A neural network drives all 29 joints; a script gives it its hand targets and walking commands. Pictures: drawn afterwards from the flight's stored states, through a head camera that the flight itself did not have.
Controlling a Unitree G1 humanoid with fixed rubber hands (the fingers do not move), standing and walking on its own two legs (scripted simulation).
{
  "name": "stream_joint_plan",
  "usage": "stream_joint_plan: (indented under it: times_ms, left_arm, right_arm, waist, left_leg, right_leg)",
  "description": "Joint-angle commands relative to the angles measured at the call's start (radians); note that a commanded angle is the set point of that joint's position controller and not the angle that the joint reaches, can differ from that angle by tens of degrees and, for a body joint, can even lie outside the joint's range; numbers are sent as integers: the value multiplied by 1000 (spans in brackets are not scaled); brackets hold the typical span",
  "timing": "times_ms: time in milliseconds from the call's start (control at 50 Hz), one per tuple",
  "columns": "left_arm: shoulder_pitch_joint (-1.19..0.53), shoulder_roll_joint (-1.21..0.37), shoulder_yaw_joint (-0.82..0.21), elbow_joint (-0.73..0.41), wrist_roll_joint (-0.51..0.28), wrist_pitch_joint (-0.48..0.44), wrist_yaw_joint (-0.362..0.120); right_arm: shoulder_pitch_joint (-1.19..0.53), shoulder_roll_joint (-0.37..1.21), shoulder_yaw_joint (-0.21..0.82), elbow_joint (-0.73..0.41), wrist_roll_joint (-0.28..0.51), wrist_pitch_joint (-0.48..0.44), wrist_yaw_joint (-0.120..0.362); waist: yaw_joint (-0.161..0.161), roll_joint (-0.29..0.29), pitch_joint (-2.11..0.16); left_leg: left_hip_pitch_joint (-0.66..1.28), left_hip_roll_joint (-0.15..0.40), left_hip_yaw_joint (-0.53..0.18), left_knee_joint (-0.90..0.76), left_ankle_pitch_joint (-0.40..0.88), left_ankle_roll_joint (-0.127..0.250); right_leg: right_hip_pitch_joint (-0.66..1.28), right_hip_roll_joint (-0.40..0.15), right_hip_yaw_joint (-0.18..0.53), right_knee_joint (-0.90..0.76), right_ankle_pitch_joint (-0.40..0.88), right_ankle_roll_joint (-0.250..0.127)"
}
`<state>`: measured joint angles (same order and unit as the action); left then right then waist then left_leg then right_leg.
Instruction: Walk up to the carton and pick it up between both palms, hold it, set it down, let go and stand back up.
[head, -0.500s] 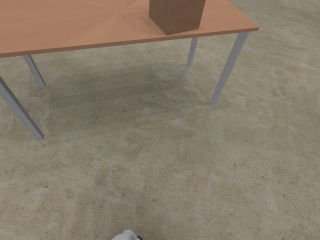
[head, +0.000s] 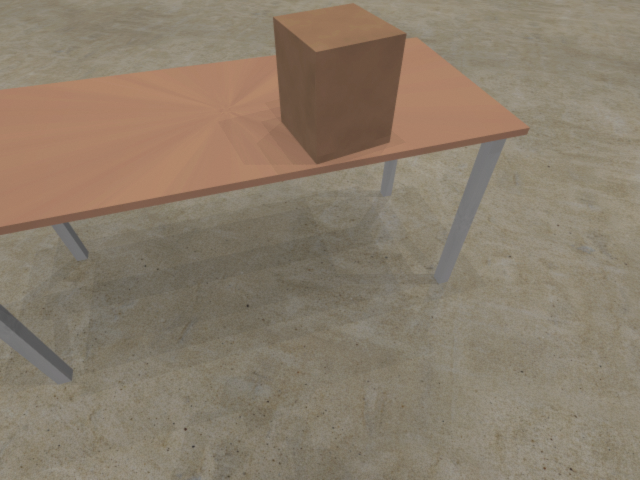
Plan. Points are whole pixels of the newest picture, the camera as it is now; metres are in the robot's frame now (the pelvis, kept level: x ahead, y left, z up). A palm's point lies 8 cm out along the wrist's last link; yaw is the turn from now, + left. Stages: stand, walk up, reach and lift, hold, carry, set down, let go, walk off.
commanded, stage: walk up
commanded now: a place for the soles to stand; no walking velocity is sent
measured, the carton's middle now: (335, 83) +0.94 -0.04 +0.06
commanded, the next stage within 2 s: none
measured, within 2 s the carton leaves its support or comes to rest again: neither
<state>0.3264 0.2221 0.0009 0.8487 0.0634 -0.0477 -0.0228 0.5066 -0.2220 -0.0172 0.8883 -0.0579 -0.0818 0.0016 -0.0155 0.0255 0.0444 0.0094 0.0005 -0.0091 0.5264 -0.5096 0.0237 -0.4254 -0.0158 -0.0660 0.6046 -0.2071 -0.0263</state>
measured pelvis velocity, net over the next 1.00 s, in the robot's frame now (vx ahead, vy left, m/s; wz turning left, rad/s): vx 0.39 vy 0.07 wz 0.03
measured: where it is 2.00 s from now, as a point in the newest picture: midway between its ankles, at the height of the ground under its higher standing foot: (295, 393)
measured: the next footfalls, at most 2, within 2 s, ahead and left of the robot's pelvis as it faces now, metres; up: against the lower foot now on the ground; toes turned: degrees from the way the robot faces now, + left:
left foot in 0.50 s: +0.40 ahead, +0.09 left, +0.00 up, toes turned +4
right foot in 1.08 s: +0.49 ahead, +0.00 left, +0.00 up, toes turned -3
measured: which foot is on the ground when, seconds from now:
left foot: down 0.00-0.02, up 0.04-0.48, down 0.50-1.00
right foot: down 0.00-0.56, up 0.58-1.00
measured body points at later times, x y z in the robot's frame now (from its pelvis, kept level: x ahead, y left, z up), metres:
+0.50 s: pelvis +0.23 +0.01 +0.00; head +0.25 +0.02 +0.45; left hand +0.17 +0.23 -0.14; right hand +0.35 -0.21 -0.12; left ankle +0.36 +0.08 -0.71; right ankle +0.10 -0.10 -0.72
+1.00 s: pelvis +0.39 +0.07 +0.01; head +0.41 +0.08 +0.46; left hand +0.44 +0.30 -0.13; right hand +0.38 -0.17 -0.13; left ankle +0.36 +0.08 -0.72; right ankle +0.47 -0.01 -0.70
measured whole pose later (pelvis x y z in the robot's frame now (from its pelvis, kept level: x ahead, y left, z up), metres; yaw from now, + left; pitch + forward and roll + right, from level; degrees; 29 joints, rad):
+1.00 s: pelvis +0.39 +0.07 +0.01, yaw +1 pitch -3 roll +0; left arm 0.34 0.18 -0.02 0.85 0.05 -0.01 0.04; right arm 0.44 -0.20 -0.02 0.87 -0.04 0.00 0.01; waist -0.04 -0.01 0.08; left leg -0.10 -0.14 0.10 0.46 -0.31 0.15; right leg -0.40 -0.02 -0.14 0.73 -0.23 -0.04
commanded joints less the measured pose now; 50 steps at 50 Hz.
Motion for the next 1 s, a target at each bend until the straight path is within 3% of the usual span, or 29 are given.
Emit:
stream_joint_plan:
  times_ms: [0,20,40,80,100,120,180,200,240,320,380,420,440,460,480,500,520,540,560,600,660,740,760,780,820,880,900,920,980]
  left_arm:
    - [275,224,99,-30,-48,-9,43]
    - [254,190,83,-42,-63,-11,46]
    - [225,142,62,-58,-56,-16,48]
    - [197,84,36,-41,-49,-30,38]
    - [176,56,35,-21,-44,-33,30]
    - [204,49,36,-17,-42,-38,24]
    - [259,64,34,-12,-50,-55,24]
    - [252,96,41,-15,-49,-60,25]
    - [262,97,42,-16,-48,-63,27]
    - [330,73,24,3,-31,-64,28]
    - [318,111,33,-9,-14,-59,41]
    - [279,140,41,-15,0,-53,45]
    - [273,127,37,-27,-6,-48,41]
    - [263,126,40,-33,-6,-42,38]
    - [309,89,21,-12,-9,-36,33]
    - [399,37,7,-16,-22,-27,30]
    - [426,66,14,-40,-42,-7,37]
    - [355,101,23,-60,-43,2,43]
    - [277,116,34,-69,-39,1,42]
    - [201,62,24,-82,-35,-4,25]
    - [173,16,14,-75,-7,-5,14]
    - [245,14,26,-36,-9,18,24]
    - [197,12,16,-34,-14,22,30]
    - [181,34,25,-42,-22,21,41]
    - [99,38,17,-39,-26,21,61]
    - [36,62,17,-40,-20,21,80]
    - [-6,70,12,-59,-15,22,77]
    - [21,86,19,-53,-14,25,75]
    - [32,87,15,-52,-14,16,64]
  right_arm:
    - [128,-120,-9,-61,13,28,-6]
    - [23,-142,-15,-82,15,28,-6]
    - [-43,-140,-19,-98,13,25,-2]
    - [-82,-81,-9,-96,15,27,16]
    - [-64,-56,-4,-85,9,27,23]
    - [-69,-39,6,-84,4,30,27]
    - [-116,-18,17,-84,7,53,32]
    - [-124,-9,22,-85,9,57,33]
    - [-212,-39,23,-105,11,62,34]
    - [-380,-58,31,-115,-2,53,28]
    - [-375,-65,28,-112,-9,43,27]
    - [-283,-72,21,-78,-18,43,16]
    - [-230,-88,10,-53,-12,39,10]
    - [-137,-100,-8,-29,-20,34,7]
    - [-4,-171,-36,8,-24,24,2]
    - [82,-232,-56,14,-5,28,-7]
    - [53,-244,-63,9,29,41,-15]
    - [9,-208,-58,-7,42,50,-26]
    - [-49,-155,-43,-21,56,54,-32]
    - [-84,-109,-29,-45,49,42,-34]
    - [-83,-60,-7,-5,52,30,-11]
    - [-108,-102,-30,-23,59,43,-6]
    - [-101,-109,-33,-45,50,44,-3]
    - [-123,-124,-34,-51,51,49,2]
    - [-93,-128,-35,-72,36,57,5]
    - [9,-111,-34,-54,11,75,6]
    - [47,-107,-30,-40,14,76,1]
    - [78,-123,-30,-27,16,80,-3]
    - [73,-122,-28,-44,6,72,-13]
  waist:
    - [82,-280,-148]
    - [102,-203,-68]
    - [93,-122,9]
    - [37,-131,117]
    - [5,-153,94]
    - [9,-168,92]
    - [4,-122,70]
    - [-6,-165,47]
    - [19,-124,74]
    - [77,-137,124]
    - [68,-128,122]
    - [22,-110,65]
    - [-5,-96,48]
    - [-50,-51,-21]
    - [-89,79,-127]
    - [-93,249,-234]
    - [-85,251,-222]
    - [-86,238,-145]
    - [-70,179,-55]
    - [-33,51,41]
    - [22,-22,100]
    - [88,102,108]
    - [62,121,102]
    - [71,145,120]
    - [32,171,132]
    - [-21,141,107]
    - [-47,83,113]
    - [-44,44,90]
    - [-36,-30,66]
  left_leg:
    - [-679,-2,-26,774,-19,-8]
    - [-676,26,-49,795,26,-6]
    - [-665,52,-68,763,87,0]
    - [-590,61,-72,632,187,4]
    - [-543,56,-51,603,207,3]
    - [-518,37,-15,600,239,3]
    - [-532,24,36,574,360,-27]
    - [-541,25,47,532,404,-39]
    - [-583,56,64,427,443,-50]
    - [-599,66,88,227,483,-52]
    - [-540,92,39,115,456,-23]
    - [-440,76,30,52,390,9]
    - [-368,41,59,19,386,22]
    - [-188,39,26,-51,393,43]
    - [34,114,-89,-45,397,66]
    - [209,291,-385,-44,361,95]
    - [261,373,-626,-156,208,184]
    - [197,397,-664,-239,96,196]
    - [101,347,-542,-271,149,149]
    - [-92,283,-290,-252,501,32]
    - [-251,165,-113,-237,658,-52]
    - [-352,67,-7,-298,677,-173]
    - [-356,57,-2,-303,629,-168]
    - [-365,58,-14,-314,631,-185]
    - [-301,67,-13,-273,639,-151]
    - [-230,140,-110,-233,377,-45]
    - [-199,155,-140,-232,300,-18]
    - [-157,208,-229,-244,209,-16]
    - [-71,248,-291,-178,183,32]
  right_leg:
    - [632,-448,882,-383,-332,-203]
    - [519,-412,787,-417,-294,-161]
    - [443,-366,611,-391,-101,-107]
    - [296,-233,284,-329,276,13]
    - [283,-159,188,-300,351,44]
    - [264,-138,155,-297,441,55]
    - [251,-129,114,-314,541,33]
    - [272,-118,91,-321,509,14]
    - [282,-139,107,-344,438,-23]
    - [309,-174,131,-336,396,-32]
    - [359,-227,157,-324,374,-82]
    - [414,-261,178,-240,414,-94]
    - [389,-225,148,-163,411,-93]
    - [331,-187,124,12,359,-88]
    - [206,-105,72,250,163,-61]
    - [33,12,22,472,-226,-32]
    - [-123,67,38,588,-357,-12]
    - [-183,33,78,663,-352,-13]
    - [-188,10,105,684,-293,-23]
    - [-123,-40,125,609,-171,-20]
    - [-2,-23,91,529,-76,-10]
    - [55,3,-36,457,-5,-2]
    - [56,5,-58,408,28,7]
    - [70,4,-80,334,10,7]
    - [29,-14,-99,223,60,4]
    - [14,-27,-49,144,4,-13]
    - [-9,-23,-41,116,-4,-19]
    - [-20,-14,-47,117,-90,-23]
    - [-19,-20,10,29,-137,-36]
